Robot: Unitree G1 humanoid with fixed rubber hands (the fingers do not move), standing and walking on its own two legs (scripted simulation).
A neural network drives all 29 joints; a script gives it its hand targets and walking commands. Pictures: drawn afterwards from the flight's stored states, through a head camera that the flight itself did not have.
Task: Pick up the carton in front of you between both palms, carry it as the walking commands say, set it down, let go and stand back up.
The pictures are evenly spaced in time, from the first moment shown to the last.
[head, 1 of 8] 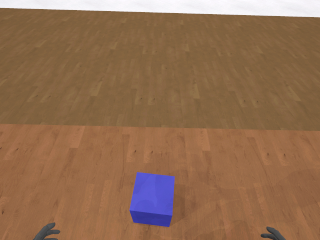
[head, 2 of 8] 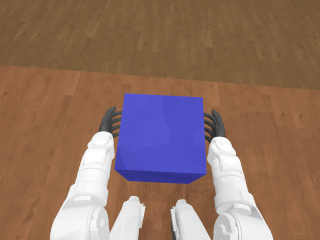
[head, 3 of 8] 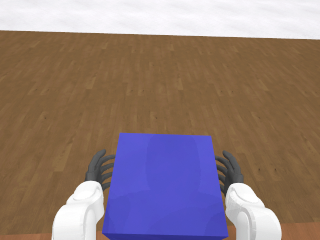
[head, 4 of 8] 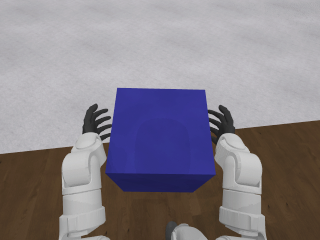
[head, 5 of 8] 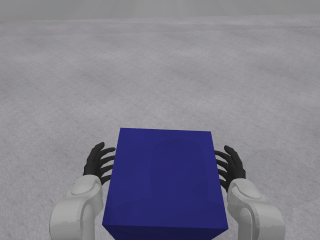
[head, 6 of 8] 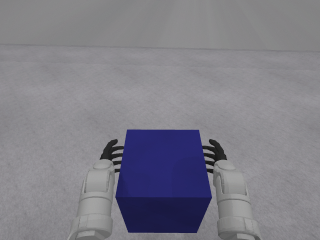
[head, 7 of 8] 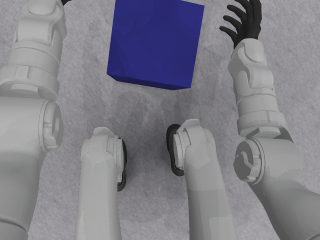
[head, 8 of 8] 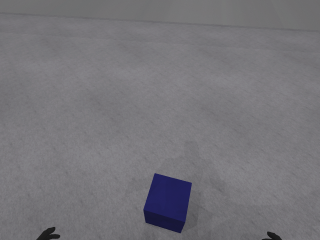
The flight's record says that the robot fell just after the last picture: no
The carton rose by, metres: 0.67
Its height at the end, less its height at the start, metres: -0.24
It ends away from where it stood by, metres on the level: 6.28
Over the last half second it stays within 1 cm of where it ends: yes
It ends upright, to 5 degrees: yes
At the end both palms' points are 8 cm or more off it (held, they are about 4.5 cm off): yes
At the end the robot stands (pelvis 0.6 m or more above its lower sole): yes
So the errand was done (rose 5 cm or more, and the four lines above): yes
